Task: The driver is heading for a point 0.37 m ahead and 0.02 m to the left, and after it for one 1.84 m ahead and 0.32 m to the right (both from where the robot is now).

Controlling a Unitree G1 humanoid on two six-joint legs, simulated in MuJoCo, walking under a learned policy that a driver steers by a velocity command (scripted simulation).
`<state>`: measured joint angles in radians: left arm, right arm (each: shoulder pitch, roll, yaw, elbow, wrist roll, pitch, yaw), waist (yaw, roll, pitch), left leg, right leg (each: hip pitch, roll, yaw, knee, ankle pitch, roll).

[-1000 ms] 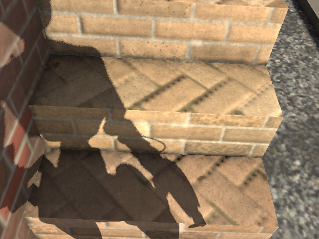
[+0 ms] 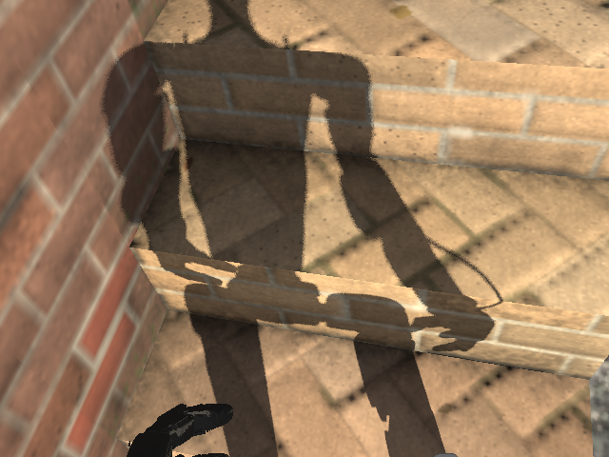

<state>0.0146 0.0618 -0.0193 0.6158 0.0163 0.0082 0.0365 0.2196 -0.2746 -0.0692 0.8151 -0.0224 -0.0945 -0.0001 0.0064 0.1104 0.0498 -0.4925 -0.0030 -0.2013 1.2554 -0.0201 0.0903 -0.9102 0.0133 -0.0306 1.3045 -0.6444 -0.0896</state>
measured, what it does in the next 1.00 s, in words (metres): climbs: left foot, then right foot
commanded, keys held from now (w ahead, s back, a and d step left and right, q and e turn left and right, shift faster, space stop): w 1.00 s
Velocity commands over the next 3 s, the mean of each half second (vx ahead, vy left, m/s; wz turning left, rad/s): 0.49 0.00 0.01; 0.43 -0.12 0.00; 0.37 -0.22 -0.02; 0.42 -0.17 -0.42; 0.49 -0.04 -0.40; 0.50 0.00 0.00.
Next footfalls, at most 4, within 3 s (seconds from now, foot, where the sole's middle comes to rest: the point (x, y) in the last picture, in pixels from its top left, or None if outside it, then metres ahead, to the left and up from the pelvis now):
0.48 left None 0.07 0.15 -0.66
0.98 right None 0.12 -0.06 -0.65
1.46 left None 0.19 0.17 -0.65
1.86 right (405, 419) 0.39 -0.08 -0.45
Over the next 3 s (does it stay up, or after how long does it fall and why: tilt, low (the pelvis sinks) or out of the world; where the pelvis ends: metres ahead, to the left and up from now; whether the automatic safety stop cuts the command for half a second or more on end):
stays up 0.74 -0.15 0.62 its command is cut before an obstacle after 0.7 s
